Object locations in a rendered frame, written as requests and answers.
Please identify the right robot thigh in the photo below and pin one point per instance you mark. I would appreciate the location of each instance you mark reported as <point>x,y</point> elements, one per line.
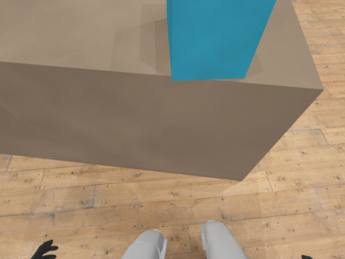
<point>219,243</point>

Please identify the robot left hand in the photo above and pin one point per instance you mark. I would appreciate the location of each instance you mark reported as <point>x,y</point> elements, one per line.
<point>44,248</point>

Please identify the carton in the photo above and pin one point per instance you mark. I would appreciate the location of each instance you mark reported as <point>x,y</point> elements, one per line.
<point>214,39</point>

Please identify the pedestal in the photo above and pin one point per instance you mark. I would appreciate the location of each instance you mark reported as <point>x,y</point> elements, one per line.
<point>89,81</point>

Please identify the robot thigh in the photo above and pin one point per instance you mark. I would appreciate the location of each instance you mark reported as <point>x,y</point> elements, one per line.
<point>149,245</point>
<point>219,243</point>

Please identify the left robot thigh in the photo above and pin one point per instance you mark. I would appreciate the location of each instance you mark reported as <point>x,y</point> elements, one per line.
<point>149,245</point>

